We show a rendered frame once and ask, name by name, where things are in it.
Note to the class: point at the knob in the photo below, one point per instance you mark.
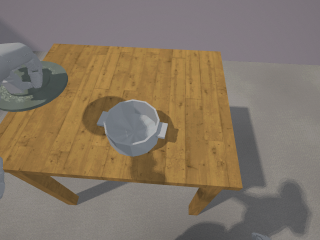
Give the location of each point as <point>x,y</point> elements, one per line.
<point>23,74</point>

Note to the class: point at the pot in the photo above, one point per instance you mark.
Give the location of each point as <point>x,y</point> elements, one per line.
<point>132,127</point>

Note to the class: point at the table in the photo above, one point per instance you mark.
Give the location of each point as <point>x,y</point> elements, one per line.
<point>62,139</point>

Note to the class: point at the left robot hand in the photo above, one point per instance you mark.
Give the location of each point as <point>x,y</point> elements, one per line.
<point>17,54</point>

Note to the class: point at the left robot forearm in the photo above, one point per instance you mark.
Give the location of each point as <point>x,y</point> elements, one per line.
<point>4,71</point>

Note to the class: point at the lid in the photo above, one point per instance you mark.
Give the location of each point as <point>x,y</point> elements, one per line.
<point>54,81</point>

